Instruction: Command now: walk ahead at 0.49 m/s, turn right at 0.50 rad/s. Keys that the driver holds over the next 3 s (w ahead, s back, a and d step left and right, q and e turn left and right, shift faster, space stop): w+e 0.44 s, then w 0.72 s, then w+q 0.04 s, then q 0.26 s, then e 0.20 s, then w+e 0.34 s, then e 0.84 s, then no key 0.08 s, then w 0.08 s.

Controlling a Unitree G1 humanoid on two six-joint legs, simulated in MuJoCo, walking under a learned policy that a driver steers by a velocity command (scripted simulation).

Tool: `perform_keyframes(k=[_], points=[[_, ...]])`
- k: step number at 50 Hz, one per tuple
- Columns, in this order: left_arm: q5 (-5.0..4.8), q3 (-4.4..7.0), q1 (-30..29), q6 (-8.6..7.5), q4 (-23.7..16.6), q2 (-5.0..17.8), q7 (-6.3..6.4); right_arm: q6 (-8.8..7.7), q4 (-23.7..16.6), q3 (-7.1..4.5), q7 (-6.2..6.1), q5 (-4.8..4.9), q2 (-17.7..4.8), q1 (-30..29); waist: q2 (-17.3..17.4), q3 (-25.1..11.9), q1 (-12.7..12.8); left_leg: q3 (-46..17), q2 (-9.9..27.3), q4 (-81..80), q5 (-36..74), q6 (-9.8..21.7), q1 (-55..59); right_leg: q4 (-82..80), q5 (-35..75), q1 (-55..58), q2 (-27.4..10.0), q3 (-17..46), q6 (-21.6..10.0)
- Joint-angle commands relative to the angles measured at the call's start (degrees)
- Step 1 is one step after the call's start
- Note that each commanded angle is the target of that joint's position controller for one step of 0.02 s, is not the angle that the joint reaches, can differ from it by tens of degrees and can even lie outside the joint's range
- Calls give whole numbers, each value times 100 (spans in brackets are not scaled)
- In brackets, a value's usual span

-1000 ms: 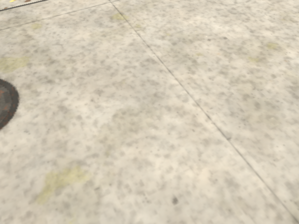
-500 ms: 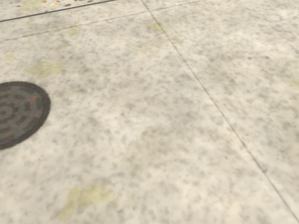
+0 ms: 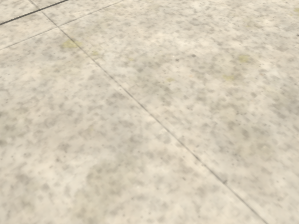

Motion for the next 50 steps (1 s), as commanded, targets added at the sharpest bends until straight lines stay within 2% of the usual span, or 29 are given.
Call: perform_keyframes(k=[1, 2, 3, 4, 5, 6, 7, 8, 9, 11, 13, 15, 18, 22, 25, 26, 27, 28, 29, 30, 31, 32, 33, 34, 36, 39, 42, 47, 50], points=[[-7, 104, -376, -54, -632, 415, -127, 78, -307, -228, -98, 26, -1151, -12, 669, 207, 360, -120, 1811, 965, 6916, 415, 68, -63, -774, 379, 381, -539, -245], [-17, 194, 86, -36, -575, 603, -144, 124, -383, -260, -120, 16, -1245, -112, 836, -69, 644, -92, 1829, 1707, 7573, 414, 2, -61, -1064, 1015, 564, -621, -374], [-27, 346, 898, -28, -395, 918, -125, 149, -485, -280, -114, 39, -1312, -282, 841, -491, 1081, -69, 1721, 2803, 7508, 356, -360, -467, -890, 2168, 722, -563, -562], [6, 547, 1842, 16, -188, 1358, -12, 99, -630, -267, -91, 55, -1301, -393, 470, -960, 1531, -88, 1429, 4456, 5980, 166, -1635, -850, -795, 3907, 355, 316, -846], [-12, 604, 1952, 33, -169, 1849, 87, -91, -838, 5, 95, -145, -313, 221, -1140, -1485, 830, -461, 255, 6685, -497, -128, -4356, -807, -797, 6079, -1198, 3182, -1845], [100, 504, 2225, -17, -229, 1574, 113, -414, -1073, -18, 221, 115, -590, -189, -824, -2264, 1046, -1824, -82, 7544, -1124, -17, -5211, -1925, -1590, 6536, -1766, 5119, -2285], [135, 428, 2002, -75, -223, 1229, 137, -565, -1312, -136, 255, 318, -968, -950, -453, -1398, 1146, -2026, 295, 7314, -539, 168, -5708, -2155, -1395, 5970, -1486, 4266, -1838], [78, 350, 1448, -119, -334, 998, 127, -590, -1395, -134, 231, 297, -964, -1114, 108, -834, 810, -1986, 566, 6699, -7, 213, -5479, -2231, -898, 4965, -1236, 3455, -1564], [63, 284, 1009, -141, -465, 840, 102, -529, -1323, -183, 180, 200, -951, -1037, 459, -489, 519, -1915, 735, 6230, 175, 132, -5049, -2335, -348, 4031, -1011, 2916, -1384], [99, 231, 724, -151, -591, 784, 135, -320, -1368, -260, 151, 79, -952, -763, 369, -320, 168, -1919, 935, 5620, 318, -65, -4317, -2537, 2, 3003, -711, 2412, -1267], [77, 263, 824, -164, -598, 956, 203, -201, -1516, -249, 110, -40, -801, -922, 230, -189, 127, -1722, 919, 4999, 590, -286, -4141, -2637, 388, 2384, -552, 2027, -1269], [80, 321, 1052, -155, -587, 1160, 293, -164, -1736, -209, 64, -100, -695, -1463, 44, -59, 278, -1593, 797, 4117, 1305, -434, -4140, -2654, 424, 2061, -350, 1748, -1174], [29, 340, 1400, -97, -548, 1191, 341, -175, -1944, -142, 83, -54, -549, -2162, -189, -28, 600, -1546, 487, 2659, 2439, -420, -3813, -2470, -199, 1986, -69, 1573, -844], [-15, 330, 1720, -51, -482, 1152, 335, -235, -2196, -185, 165, 67, -762, -2613, -406, -117, 790, -1708, 289, 1892, 2513, -349, -3628, -2041, -785, 2514, -286, 2128, -704], [39, 305, 1783, -11, -470, 1093, 382, -354, -2187, -248, 266, 66, -949, -2426, -593, -202, 656, -1673, 285, 1595, 1990, -121, -3347, -1549, -731, 3076, -558, 2502, -615], [51, 278, 1739, 6, -481, 1029, 391, -389, -2094, -280, 272, 45, -976, -2102, -655, -275, 463, -1557, 237, 1391, 1914, 12, -2918, -1300, -458, 3113, -473, 2493, -527], [76, 215, 1691, -4, -525, 860, 383, -421, -1963, -359, 249, -18, -1135, -1540, -630, -609, 199, -1633, 368, 1352, 1863, 226, -2064, -661, 34, 2997, -210, 2303, -364], [156, 103, 1652, -30, -640, 599, 363, -430, -1851, -444, 215, -84, -1459, -610, -58, -1331, -189, -2559, 1290, 1435, 1827, 632, -668, 936, -580, 2297, 133, 1815, -134], [-57, 27, 2587, -104, -640, 341, 342, -343, -1512, -604, 254, -89, -1946, 127, 2004, -1950, 107, -5209, 2447, 916, 642, 1680, 1182, 2765, -2991, 203, 940, 1128, 296], [-135, 98, 2493, -127, -535, 876, 368, -321, -1550, -493, 297, 75, -1409, 91, 1513, -1575, -49, -5939, 2536, 503, -816, 1613, 1119, 3540, -3361, -683, 620, 1419, 314], [-107, 169, 1767, -127, -643, 1181, 368, -291, -1638, -393, 286, 100, -1049, -231, 883, -796, -169, -5130, 2290, 431, -816, 1335, 436, 3728, -2839, -926, 410, 1405, 293], [-5, 152, 1366, -123, -747, 1111, 381, -241, -1724, -332, 284, 39, -963, -601, 422, -429, -37, -4416, 2041, 363, -164, 1179, -280, 3589, -2414, -742, 178, 1143, 298], [94, 152, 1156, -142, -830, 1027, 368, -211, -1717, -289, 294, 7, -858, -804, 366, -139, 89, -3977, 1833, 230, 468, 1177, -832, 3235, -2117, -617, -5, 1041, 309], [109, 160, 1191, -141, -853, 949, 346, -215, -1711, -244, 293, -37, -772, -890, 522, -114, 249, -3596, 1634, 117, 927, 1105, -1182, 2950, -1930, -294, -192, 960, 307], [81, 125, 1306, -115, -833, 754, 324, -227, -1628, -233, 304, 5, -748, -813, 712, -159, 329, -3106, 1423, -61, 1551, 1135, -1430, 2552, -1835, -23, -267, 735, 364], [117, 47, 859, -112, -1035, 598, 329, -219, -1498, -305, 256, 65, -1038, -581, 610, -78, 242, -2681, 1462, -265, 2295, 1246, -1456, 1621, -1366, -168, -362, 565, 498], [96, -15, 350, -142, -1155, 489, 286, -151, -1411, -318, 219, 113, -1150, -395, 607, -31, 77, -2212, 1310, -313, 2456, 1093, -1467, 529, -482, 84, -295, 426, 534], [5, -19, -422, -179, -1392, 554, 156, -47, -1206, -300, 222, 173, -1237, 64, 644, 183, -177, -2079, 1447, -129, 2295, 970, -1215, -461, -78, 457, -67, 265, 484], [3, 28, -480, -224, -1492, 711, 81, 41, -1134, -332, 195, 190, -1369, 80, 723, 203, -25, -2163, 1674, 199, 2709, 846, -820, -830, -576, 718, 37, 228, 262]])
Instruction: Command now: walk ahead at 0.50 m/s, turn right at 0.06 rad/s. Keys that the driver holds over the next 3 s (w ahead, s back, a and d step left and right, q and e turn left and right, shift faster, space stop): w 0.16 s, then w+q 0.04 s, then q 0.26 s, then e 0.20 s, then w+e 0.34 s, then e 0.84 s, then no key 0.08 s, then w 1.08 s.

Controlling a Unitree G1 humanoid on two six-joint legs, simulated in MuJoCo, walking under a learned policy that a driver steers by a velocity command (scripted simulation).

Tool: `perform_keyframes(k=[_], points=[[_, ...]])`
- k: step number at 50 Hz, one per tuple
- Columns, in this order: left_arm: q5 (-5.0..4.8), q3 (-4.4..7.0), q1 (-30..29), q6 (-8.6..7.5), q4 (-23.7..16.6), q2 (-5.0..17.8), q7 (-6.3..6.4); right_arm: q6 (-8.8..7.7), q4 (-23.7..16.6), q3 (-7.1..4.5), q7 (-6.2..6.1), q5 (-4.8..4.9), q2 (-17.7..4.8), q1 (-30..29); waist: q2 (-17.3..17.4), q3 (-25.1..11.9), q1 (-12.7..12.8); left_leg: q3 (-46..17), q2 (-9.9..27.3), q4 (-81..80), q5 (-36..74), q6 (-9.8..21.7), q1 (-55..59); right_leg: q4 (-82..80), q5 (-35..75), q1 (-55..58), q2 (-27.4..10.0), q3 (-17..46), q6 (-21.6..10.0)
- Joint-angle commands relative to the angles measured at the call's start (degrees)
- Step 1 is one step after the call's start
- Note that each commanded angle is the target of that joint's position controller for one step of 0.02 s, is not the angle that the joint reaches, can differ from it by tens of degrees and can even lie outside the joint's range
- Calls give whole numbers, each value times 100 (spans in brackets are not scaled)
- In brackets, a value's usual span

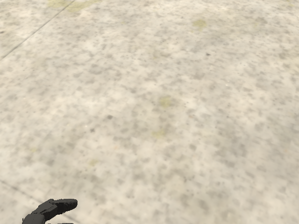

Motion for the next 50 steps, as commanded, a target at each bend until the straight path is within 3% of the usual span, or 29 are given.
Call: perform_keyframes(k=[1, 2, 3, 4, 5, 6, 7, 8, 9, 10, 12, 14, 18, 20, 24, 26, 27, 28, 29, 30, 31, 32, 34, 35, 37, 41, 47, 49, 50], points=[[4, 195, -127, -137, -472, 594, -49, 28, -234, -239, -51, 30, -1116, -130, 797, 55, 512, -809, 1540, 227, 2975, 835, -19, -401, -271, 664, 223, -199, -242], [43, 307, 513, -133, -272, 789, -17, 46, -244, -219, -64, 35, -1077, -169, 700, -342, 846, -564, 1307, 981, 3800, 713, -136, -574, -216, 1630, 367, -322, -392], [93, 437, 1498, -122, -41, 1099, 41, 34, -338, -141, -77, -34, -902, -244, 508, -1030, 1281, -308, 1035, 2250, 3544, 513, -883, -386, -47, 3161, -56, 100, -660], [215, 570, 2280, -76, 43, 1721, 95, -69, -550, 41, -67, -150, -355, 109, -773, -1925, 1327, 94, 298, 4506, 1250, 123, -3013, -383, -137, 5374, -1566, 2281, -1392], [118, 512, 2469, -45, 147, 1511, 61, -194, -505, 73, -34, -67, -363, 251, -1465, -2415, 1307, -513, -33, 5590, -1492, 73, -4112, -1227, -956, 5764, -2074, 4087, -1881], [80, 389, 2126, -44, 124, 1158, 50, -250, -580, -69, -4, 69, -867, -177, -888, -1504, 1297, -653, 330, 6006, -1235, 125, -4660, -1363, -1318, 5090, -1844, 3480, -1619], [71, 314, 1743, -37, 73, 956, 47, -256, -673, -70, 6, 87, -880, -589, -546, -917, 1169, -495, 583, 5850, -709, 166, -4643, -1460, -1108, 4284, -1564, 2657, -1410], [100, 259, 1385, -39, 55, 808, 15, -223, -686, -73, -7, 7, -795, -759, -196, -499, 976, -417, 751, 5502, -321, 125, -4407, -1670, -686, 3482, -1298, 2131, -1306], [136, 218, 1133, -70, 35, 662, -5, -147, -650, -104, -19, -47, -749, -701, -232, -320, 772, -469, 909, 5195, -46, 90, -4075, -1879, -389, 2946, -1122, 1719, -1213], [154, 221, 1002, -105, 60, 640, -18, -58, -595, -90, -13, -34, -623, -557, -329, -249, 626, -478, 964, 5083, 136, 52, -3773, -2087, -285, 2574, -1037, 1456, -1183], [198, 249, 922, -214, 177, 711, -16, 81, -546, -81, -52, -36, -462, -454, -269, -127, 476, -463, 869, 4919, 369, -83, -3546, -2198, 1277, 2181, -1015, 847, -1221], [257, 279, 951, -243, 319, 788, 52, 121, -620, -91, -88, -70, -413, -609, -169, -63, 451, -567, 738, 4456, 777, -188, -3575, -2116, 2448, 2093, -958, 238, -1146], [227, 290, 951, -152, 447, 920, 216, 88, -880, -23, 24, -120, -235, -1328, -186, -71, 694, -244, 550, 2812, 2236, -132, -3121, -2020, 2596, 2117, -718, -590, -872], [183, 317, 1084, -68, 544, 1027, 281, 99, -1065, -33, 107, -117, -271, -1591, -161, -141, 810, -177, 504, 2425, 2342, -98, -3108, -1873, 2573, 2487, -874, -608, -868], [29, 381, 1139, 139, 669, 1150, 359, 143, -1405, -115, 239, -163, -444, -1789, -215, -190, 828, -96, 398, 2006, 1322, 150, -3169, -1127, 2748, 3124, -1190, -447, -772], [-39, 357, 1096, 215, 732, 1117, 364, 106, -1292, -193, 216, -210, -532, -1204, -57, -473, 472, 70, 73, 1209, 1576, 386, -2215, -187, 3048, 3103, -946, -430, -584], [51, 297, 1383, 189, 774, 978, 333, 77, -1224, -294, 133, -239, -884, -883, 407, -870, 411, -263, 344, 979, 3803, 591, -1197, 687, 2305, 2768, -507, -639, -275], [255, 123, 1776, 75, 720, 565, 236, 103, -1246, -286, 8, -416, -1181, -531, 1270, -1652, 515, -1733, 1808, 1544, 6730, 1373, 759, 2267, -600, 1183, 67, -702, 107], [181, 3, 2164, 85, 935, 317, 133, 121, -1192, -98, -36, -382, -646, -494, 1572, -2558, 584, -2712, 2702, 1471, 7071, 2226, 1270, 3219, -3884, 710, 336, 219, 319], [-32, 157, 1798, 172, 974, 859, 99, 170, -1210, -50, 4, -293, -455, -590, 943, -2352, 356, -2315, 2385, 1241, 5852, 2055, 704, 3432, -3932, 693, 154, 730, 359], [-113, 183, 1344, 275, 835, 895, 126, 182, -1215, -43, 25, -256, -481, -996, 725, -1651, 449, -1849, 2124, 1040, 4766, 1744, 201, 3378, -3840, 318, 26, 588, 379], [-59, 197, 1165, 396, 845, 843, 203, 194, -1208, -43, 29, -257, -499, -1337, 470, -1124, 564, -1587, 1934, 742, 3691, 1520, -448, 3063, -3574, 237, -86, 499, 420], [23, 247, 1423, 637, 955, 841, 336, 246, -1180, -116, -28, -292, -648, -1741, 802, -746, 831, -1148, 1628, 110, 1644, 1307, -1600, 2721, -2765, 836, -109, 239, 549], [25, 266, 1545, 681, 994, 826, 373, 257, -1164, -190, -63, -281, -803, -1750, 1002, -666, 820, -1105, 1608, -201, 563, 1318, -1801, 2813, -2518, 859, -40, 39, 554], [32, 311, 1499, 662, 948, 824, 408, 213, -1106, -242, -159, -201, -834, -1723, 1119, -596, 777, -1148, 1736, -570, -598, 1290, -1786, 2915, -2210, 584, -110, -30, 466], [55, 311, 1134, 499, 833, 623, 361, 81, -930, -302, -278, -142, -803, -1660, 931, -554, 699, -856, 1861, -773, -934, 1104, -1342, 2230, -1789, 292, -329, -21, 254], [30, 350, 1473, 445, 1008, 566, 181, 174, -849, -418, -179, 14, -968, -1869, 931, -424, 965, -207, 1886, -635, -1295, 872, -1528, 706, -1688, 1386, -137, -579, -103], [42, 393, 2165, 464, 1349, 544, 153, 259, -866, -381, -157, 65, -799, -2115, 612, -273, 1287, 189, 1613, 45, -1736, 593, -2020, -12, -1562, 2185, 147, -884, -344], [41, 444, 2721, 455, 1606, 631, 162, 292, -890, -312, -144, 21, -520, -2208, 48, -149, 1436, 546, 1256, 1103, -1858, 385, -2406, -472, -1981, 2578, 155, -597, -539]])
Over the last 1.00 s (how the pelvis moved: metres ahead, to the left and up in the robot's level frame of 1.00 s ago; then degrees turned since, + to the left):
0.53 -0.09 0.01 -22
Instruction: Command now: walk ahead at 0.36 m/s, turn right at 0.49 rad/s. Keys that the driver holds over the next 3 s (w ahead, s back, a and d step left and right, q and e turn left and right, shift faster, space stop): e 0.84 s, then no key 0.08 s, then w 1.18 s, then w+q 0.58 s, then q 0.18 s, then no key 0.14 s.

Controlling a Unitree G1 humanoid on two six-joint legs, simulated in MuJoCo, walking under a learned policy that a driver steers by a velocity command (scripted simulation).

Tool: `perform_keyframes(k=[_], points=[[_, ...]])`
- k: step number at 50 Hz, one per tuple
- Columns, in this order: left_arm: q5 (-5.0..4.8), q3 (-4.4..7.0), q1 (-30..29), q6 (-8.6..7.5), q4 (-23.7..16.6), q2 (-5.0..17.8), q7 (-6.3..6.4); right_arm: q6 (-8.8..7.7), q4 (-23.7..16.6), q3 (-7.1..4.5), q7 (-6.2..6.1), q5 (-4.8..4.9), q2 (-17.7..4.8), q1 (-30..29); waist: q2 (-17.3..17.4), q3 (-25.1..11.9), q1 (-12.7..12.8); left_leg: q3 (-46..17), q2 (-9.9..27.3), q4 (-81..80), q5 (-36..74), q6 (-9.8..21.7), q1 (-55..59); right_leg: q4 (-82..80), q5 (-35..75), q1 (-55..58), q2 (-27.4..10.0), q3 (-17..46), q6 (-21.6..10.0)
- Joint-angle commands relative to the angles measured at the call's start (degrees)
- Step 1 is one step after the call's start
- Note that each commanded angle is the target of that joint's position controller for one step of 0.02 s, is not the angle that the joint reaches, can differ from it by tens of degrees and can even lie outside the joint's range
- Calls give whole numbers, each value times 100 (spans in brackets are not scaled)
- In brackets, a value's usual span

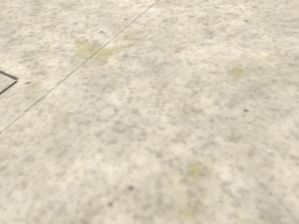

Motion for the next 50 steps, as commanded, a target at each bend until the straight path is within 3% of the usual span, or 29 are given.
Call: perform_keyframes(k=[1, 2, 3, 4, 6, 7, 9, 13, 18, 21, 22, 23, 24, 25, 26, 27, 28, 30, 32, 37, 41, 43, 44, 45, 46, 47, 48, 49, 50], points=[[49, 246, 1616, -56, 335, 825, 52, 2, -548, 53, 105, -71, 69, -904, -1619, 489, 541, -28, 88, 2484, -2208, 24, -2118, -1681, -1063, 1478, -936, 2002, -809], [105, 276, 1275, -218, -27, 1414, 8, -108, -823, 50, 113, -45, 13, -1060, -1743, 778, 285, -847, -621, 3355, -2216, -52, -3513, -2575, -1772, 1509, -1630, 4421, -1525], [209, 274, 866, -354, -197, 1343, -7, -255, -847, 0, 119, 58, -336, -1205, -1336, 919, 219, -1369, -383, 3680, -1807, 46, -3693, -2775, -1199, 1379, -1707, 4349, -1545], [156, 215, 503, -431, -309, 1160, 20, -337, -787, -56, 115, 37, -565, -1077, -1263, 921, -6, -1430, -237, 3601, -1192, 80, -3685, -2518, -82, 1424, -1511, 3659, -1273], [20, 142, 310, -393, -378, 872, 67, -352, -577, -100, 30, -210, -585, -995, -867, 569, -109, -1367, -154, 3258, -496, -40, -3121, -2153, 1915, 1417, -1043, 2531, -837], [22, 96, 373, -367, -388, 721, 112, -324, -556, -101, 35, -234, -517, -1035, -794, 399, -129, -1333, -210, 3148, -195, -93, -2839, -2040, 2809, 1412, -908, 2212, -736], [43, 103, 610, -325, -369, 690, 198, -264, -560, -55, 46, -185, -277, -1072, -701, 148, -129, -1279, -385, 2807, 241, -142, -2594, -1795, 4023, 1580, -713, 1810, -644], [-17, 182, 787, -193, -417, 790, 320, -187, -735, 36, 70, -118, -55, -1605, -869, 112, 29, -1327, -600, 1600, 783, -150, -2268, -1525, 4108, 1576, -522, 1679, -497], [-58, 267, 595, -29, -611, 875, 358, -201, -853, 27, 172, -99, -210, -1818, -901, 109, 119, -1452, -682, 882, 684, -209, -1830, -1143, 3764, 1539, -583, 2226, -535], [-75, 284, 139, -5, -852, 920, 357, -317, -722, -48, 184, -116, -432, -1327, -975, -6, -108, -1422, -786, 143, 672, -39, -927, -688, 3512, 1426, -363, 2578, -381], [-74, 266, -80, -29, -957, 892, 338, -368, -640, -83, 159, -165, -521, -969, -893, -149, -334, -1361, -725, -397, 1400, 105, -212, -281, 3569, 1245, -85, 2500, -211], [23, 178, -192, -62, -1134, 601, 308, -397, -579, -154, 106, -289, -841, -408, -434, -790, -489, -2019, 126, -230, 2807, 485, 1209, 751, 2854, 602, 302, 2272, 36], [184, 56, 604, -75, -1135, 103, 283, -335, -561, -152, 54, -368, -1047, -127, 1067, -1418, -114, -3448, 1591, 260, 5683, 1274, 2884, 2256, -1681, -863, 1180, 1728, 367], [42, 131, 1242, -69, -1085, 596, 246, -230, -500, -150, 76, -279, -960, -5, 1715, -1868, 36, -4767, 2387, -90, 4646, 1973, 2939, 3460, -2479, -1445, 1037, 1612, 555], [-60, 267, 929, 9, -960, 1051, 254, -189, -663, -43, 64, -210, -554, -372, 926, -1181, -24, -4151, 1996, -239, 3680, 1826, 2336, 3994, -1995, -1724, 718, 1548, 738], [-68, 311, 461, 98, -1023, 1170, 267, -132, -705, 26, 32, -191, -336, -620, 539, -684, -70, -3288, 1579, -319, 3026, 1543, 1756, 4017, -1567, -1820, 548, 1276, 846], [-50, 320, 282, 202, -1037, 1112, 290, -75, -719, 71, 14, -200, -268, -786, 370, -420, -35, -2839, 1291, -456, 2463, 1398, 1220, 3936, -1289, -1729, 401, 1175, 909], [-48, 249, 157, 301, -1178, 808, 267, 1, -641, 32, -32, -281, -458, -901, 565, -102, 24, -2188, 941, -814, 1796, 1315, 347, 3548, -835, -1264, 284, 892, 912], [-53, 162, -9, 286, -1337, 575, 255, 11, -577, -3, -77, -292, -560, -829, 703, -100, -52, -1902, 955, -980, 1795, 1427, 386, 2970, -692, -1218, 242, 698, 898], [-2, 71, -373, 239, -1598, 610, 135, 92, -570, -81, -120, -231, -861, -844, 710, -368, -143, -1464, 1259, -1046, 1722, 1449, 495, 1668, -155, -632, 4, 508, 741], [3, 114, -354, 280, -1646, 753, -6, 160, -512, -115, -69, -104, -1020, -799, 739, -280, -85, -1223, 1346, -826, 1105, 1174, 503, 628, 125, -84, 88, 245, 472], [46, 174, -46, 287, -1509, 775, -32, 200, -413, -82, -52, -3, -903, -689, 548, -276, 68, -964, 1157, -230, 577, 749, 188, -411, 643, 701, 340, 99, 184], [76, 247, 127, 282, -1475, 983, 12, 219, -274, -17, -6, -25, -646, -386, -79, -149, 66, -605, 819, 564, -78, 302, -404, -1098, 1308, 1261, 132, 647, -73], [110, 349, 138, 273, -1632, 1600, 126, 210, -424, 118, 75, -298, -247, -275, -1899, -107, -187, -24, -20, 2424, -2181, -318, -1888, -1395, 3072, 1919, -1432, 2740, -703], [282, 325, 37, 162, -1789, 1705, 87, 174, -627, 15, 11, -262, -541, -770, -1704, -204, 136, -910, -331, 3511, -2665, -353, -2297, -1614, 3068, 1179, -1942, 3256, -1535], [294, 279, 10, 45, -1713, 1458, 54, 179, -648, -47, -15, -130, -731, -928, -1193, -195, 174, -1199, -176, 3849, -2138, -244, -2372, -1821, 1680, 1112, -1553, 2897, -1390], [180, 224, -117, -46, -1626, 1240, 42, 175, -576, -81, 1, -67, -765, -779, -1040, -94, 44, -1264, -69, 3778, -1525, -130, -2489, -1967, 150, 1141, -1225, 2636, -1032], [102, 152, -201, -91, -1576, 1027, 50, 160, -413, -101, 10, -96, -746, -644, -930, -75, 4, -1271, -8, 3734, -1069, -115, -2566, -2111, -910, 1231, -1043, 2555, -805], [75, 90, -240, -127, -1517, 937, 74, 140, -354, -109, 38, -119, -742, -557, -1096, 73, -44, -1241, -16, 3705, -652, -136, -2574, -2308, -1195, 1179, -952, 2501, -745]])
Over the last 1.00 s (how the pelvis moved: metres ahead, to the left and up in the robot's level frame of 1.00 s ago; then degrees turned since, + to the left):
0.33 -0.04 0.00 -3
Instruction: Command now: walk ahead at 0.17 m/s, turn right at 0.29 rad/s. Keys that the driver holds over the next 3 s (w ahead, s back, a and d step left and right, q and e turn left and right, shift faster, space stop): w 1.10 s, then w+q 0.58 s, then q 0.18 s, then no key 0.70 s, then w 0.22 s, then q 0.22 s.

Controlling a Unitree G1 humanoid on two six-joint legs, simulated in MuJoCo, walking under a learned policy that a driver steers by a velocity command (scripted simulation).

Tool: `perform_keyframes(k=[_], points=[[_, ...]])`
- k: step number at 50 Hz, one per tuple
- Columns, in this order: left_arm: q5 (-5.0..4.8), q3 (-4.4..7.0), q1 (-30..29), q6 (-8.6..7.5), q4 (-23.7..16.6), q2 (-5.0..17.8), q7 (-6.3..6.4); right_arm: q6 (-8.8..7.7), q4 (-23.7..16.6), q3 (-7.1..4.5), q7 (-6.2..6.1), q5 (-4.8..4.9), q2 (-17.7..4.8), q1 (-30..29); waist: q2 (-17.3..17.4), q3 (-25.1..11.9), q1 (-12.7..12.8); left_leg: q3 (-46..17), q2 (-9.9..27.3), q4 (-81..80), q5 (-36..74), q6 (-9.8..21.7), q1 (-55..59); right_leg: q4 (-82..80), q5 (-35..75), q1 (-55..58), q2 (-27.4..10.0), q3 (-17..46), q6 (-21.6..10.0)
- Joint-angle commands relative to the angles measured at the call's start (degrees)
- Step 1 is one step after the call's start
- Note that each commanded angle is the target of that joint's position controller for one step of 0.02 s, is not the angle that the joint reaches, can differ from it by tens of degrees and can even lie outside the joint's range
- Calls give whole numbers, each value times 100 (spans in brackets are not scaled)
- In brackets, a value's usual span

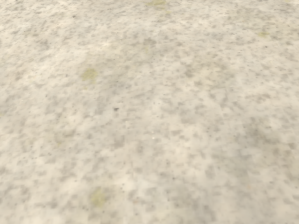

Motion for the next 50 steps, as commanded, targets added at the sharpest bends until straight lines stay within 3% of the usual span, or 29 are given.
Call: perform_keyframes(k=[1, 3, 7, 12, 17, 19, 21, 22, 23, 24, 25, 26, 27, 28, 31, 34, 37, 40, 42, 45, 46, 47, 48, 49, 50], points=[[-37, 176, 129, -234, -207, 803, 67, -164, -309, -151, 58, 26, -539, -181, -1263, -397, 95, -319, 124, 430, 812, 46, -1137, -2091, -1649, 1104, -1286, 1978, -845], [8, 162, 278, -323, -132, 774, 96, -282, -266, -159, 100, 62, -539, -268, -1120, -269, 133, -362, 121, -9, 1265, 73, -1264, -2262, -1257, 1406, -1278, 1865, -819], [-35, 207, 469, -458, 28, 880, 108, -435, -236, -92, 160, 30, -361, -464, -970, -166, 226, -397, 119, -1128, 1747, 27, -1181, -2368, -563, 1704, -1266, 1525, -818], [-95, 269, 629, -471, 235, 1017, 51, -512, -283, 9, 241, 74, -268, -668, -901, 65, 370, -322, 87, -2023, 1819, -13, -765, -2408, -485, 1377, -1344, 1350, -947], [-150, 301, 801, -443, 442, 1038, -1, -640, -389, 106, 334, 113, -287, -856, -834, 166, 446, -210, 42, -2533, 1485, 203, -346, -2151, -235, 1339, -1435, 1271, -990], [-173, 305, 745, -410, 479, 1045, -15, -693, -333, 100, 360, 130, -375, -595, -858, 83, 258, -120, -18, -2761, 1481, 359, 190, -1928, 43, 1276, -1453, 1253, -907], [-150, 244, 664, -380, 485, 910, -6, -713, -23, -11, 313, 107, -569, 304, -784, -304, -201, 66, -253, -2981, 1497, 534, 1593, -1061, 1099, 884, -1124, 939, -671], [-96, 139, 629, -389, 438, 638, 2, -731, 171, -128, 256, 90, -891, 1175, -353, -886, -577, -609, 294, -3074, 1347, 805, 2829, 382, 1335, 317, -707, 473, -398], [-51, 16, 852, -505, 155, 246, 12, -696, 268, -291, 228, 12, -1622, 1824, 1274, -1496, -572, -3020, 1682, -3587, 574, 1665, 4547, 2632, -238, -1688, 175, -142, 146], [-137, 81, 709, -616, 155, 555, 43, -711, 295, -185, 264, 69, -1202, 1894, 1210, -1575, -688, -4336, 1921, -4301, -583, 1967, 4664, 3677, -1722, -2585, 319, 532, 220], [-277, 162, 512, -677, 116, 865, 8, -715, 213, -72, 262, 74, -907, 1491, 827, -941, -574, -3774, 1851, -4361, -887, 1784, 4241, 4091, -1370, -3068, -55, 665, 105], [-286, 152, 327, -689, 107, 861, -2, -699, 103, -4, 252, 32, -666, 1167, 513, -625, -444, -3142, 1610, -4375, -619, 1584, 3755, 4037, -866, -3056, -342, 485, 30], [-203, 149, 176, -685, 95, 798, -7, -686, 45, 61, 253, 3, -484, 920, 285, -309, -340, -2683, 1392, -4517, -124, 1514, 3243, 3740, -433, -2976, -518, 407, 32], [-144, 167, 159, -656, 98, 750, -10, -696, 1, 109, 246, -55, -365, 759, 317, -190, -202, -2299, 1212, -4639, 430, 1431, 2834, 3458, -100, -2685, -672, 420, 43], [-92, 122, 226, -555, 106, 507, -35, -726, 32, 101, 216, -22, -443, 783, 296, -113, -39, -1565, 986, -4885, 1871, 1468, 2415, 3030, 391, -2425, -732, 252, 207], [-58, 61, -228, -553, -74, 367, -29, -719, 106, 84, 150, 10, -563, 960, 99, -40, -104, -965, 812, -4911, 3142, 1401, 2410, 2050, 1106, -2503, -689, 100, 356], [-107, -38, -896, -621, -245, 149, -118, -676, 177, 103, 96, 53, -600, 1250, 119, 70, -342, -542, 584, -4993, 3199, 1223, 2290, 778, 2008, -2027, -478, -164, 323], [-156, -69, -1462, -672, -425, 123, -238, -599, 319, 99, 72, 89, -663, 1679, 75, 232, -542, -600, 785, -4935, 3057, 1237, 2723, 103, 2269, -2001, -323, -212, 241], [-168, -55, -1658, -700, -525, 181, -314, -521, 390, 85, 57, 94, -689, 1807, 96, 271, -510, -642, 993, -4724, 3368, 1211, 3208, -139, 2027, -2106, -259, -162, 114], [-136, 59, -1257, -696, -471, 473, -352, -436, 379, 19, 12, 87, -855, 1719, 321, -130, -112, -616, 1118, -3922, 5269, 1071, 3719, -221, 1284, -1390, 27, -292, -168], [-129, 163, -617, -681, -306, 673, -320, -393, 355, 10, 0, 69, -890, 1617, 375, -562, 275, -495, 1004, -3136, 6173, 988, 3687, -285, 1213, -520, 199, -433, -337], [-117, 276, 310, -657, -56, 919, -254, -371, 291, 52, -17, 36, -817, 1529, 308, -1172, 737, -340, 770, -1976, 6041, 823, 3050, -268, 1514, 977, 41, -307, -559], [18, 399, 1143, -625, 95, 1421, -194, -441, 94, 198, 1, -67, -352, 1896, -571, -2146, 765, -123, 201, 122, 4012, 563, 1040, 54, 1422, 3393, -1335, 1492, -1193], [-67, 362, 1301, -622, 210, 1352, -226, -565, 193, 364, 76, -54, 130, 2408, -1668, -2906, 521, -700, -682, 1558, -858, 392, -468, -741, 350, 4470, -2282, 3930, -1806], [-114, 230, 1179, -605, 197, 865, -195, -669, 93, 189, 133, 129, -559, 1743, -1172, -2293, 728, -1067, -353, 1995, -836, 462, -1074, -1091, -171, 4069, -2035, 3712, -1512]])
Over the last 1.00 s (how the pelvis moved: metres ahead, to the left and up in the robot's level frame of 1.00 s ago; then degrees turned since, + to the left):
0.15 -0.08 0.00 -34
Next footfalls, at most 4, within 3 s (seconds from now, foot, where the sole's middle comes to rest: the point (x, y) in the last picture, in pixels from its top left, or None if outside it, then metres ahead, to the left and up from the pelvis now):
0.44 left None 0.25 0.15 -0.78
0.94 right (186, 191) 0.60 -0.07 -0.78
1.48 left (132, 141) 0.89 0.19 -0.78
1.94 right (150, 96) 1.19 0.09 -0.78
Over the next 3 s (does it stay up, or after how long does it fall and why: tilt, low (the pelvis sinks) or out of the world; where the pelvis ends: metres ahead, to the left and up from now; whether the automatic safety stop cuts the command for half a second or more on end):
stays up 1.17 0.20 0.01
